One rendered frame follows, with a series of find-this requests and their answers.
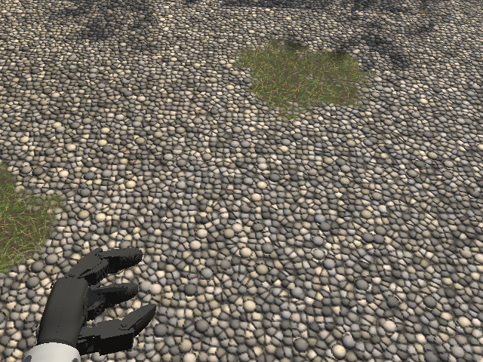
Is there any robot left hand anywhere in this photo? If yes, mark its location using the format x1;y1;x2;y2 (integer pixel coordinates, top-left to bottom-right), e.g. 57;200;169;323
35;247;156;356

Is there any left robot forearm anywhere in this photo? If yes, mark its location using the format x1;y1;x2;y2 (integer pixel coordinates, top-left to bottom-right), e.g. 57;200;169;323
23;342;81;362

